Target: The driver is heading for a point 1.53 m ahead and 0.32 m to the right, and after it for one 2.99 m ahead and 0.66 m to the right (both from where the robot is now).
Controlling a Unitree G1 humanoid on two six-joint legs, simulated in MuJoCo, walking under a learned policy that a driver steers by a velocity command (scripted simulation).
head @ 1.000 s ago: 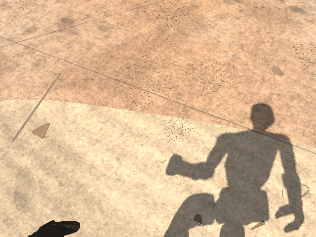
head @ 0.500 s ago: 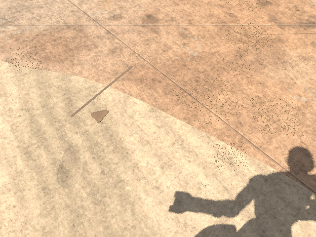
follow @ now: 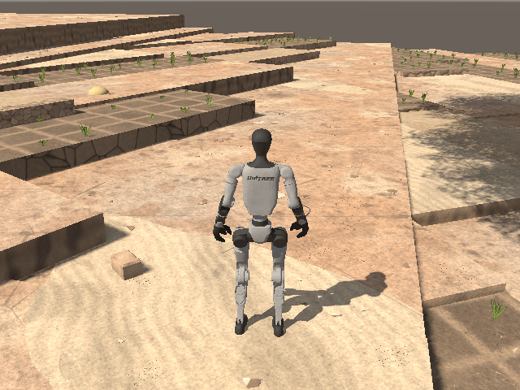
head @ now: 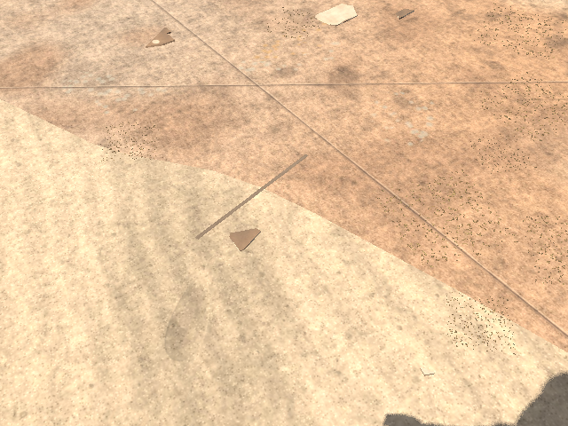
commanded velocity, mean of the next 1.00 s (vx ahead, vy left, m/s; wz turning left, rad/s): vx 0.00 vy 0.00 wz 0.02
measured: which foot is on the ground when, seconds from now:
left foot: down 0.00-1.00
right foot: down 0.00-1.00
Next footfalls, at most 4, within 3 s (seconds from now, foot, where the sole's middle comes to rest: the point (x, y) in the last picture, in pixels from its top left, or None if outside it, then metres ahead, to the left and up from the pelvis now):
2.32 right None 0.45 -0.13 -0.81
2.76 left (281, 389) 0.60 0.06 -0.81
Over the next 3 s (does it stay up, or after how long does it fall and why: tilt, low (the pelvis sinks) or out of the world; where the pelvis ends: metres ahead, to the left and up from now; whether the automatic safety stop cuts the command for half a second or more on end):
stays up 0.50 -0.05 -0.05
